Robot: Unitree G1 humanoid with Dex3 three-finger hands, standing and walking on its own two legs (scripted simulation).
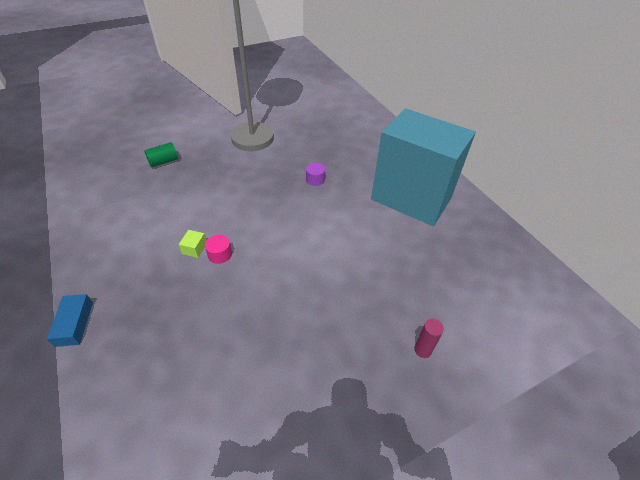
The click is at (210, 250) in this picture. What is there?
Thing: low tin
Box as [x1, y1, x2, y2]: [205, 235, 231, 263]
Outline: 211,236 205,242 207,255 212,262 224,262 231,255 229,241 223,235
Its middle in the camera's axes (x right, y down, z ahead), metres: -0.40 +0.05 +1.59
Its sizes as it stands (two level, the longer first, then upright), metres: 0.098 0.098 0.068
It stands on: the floor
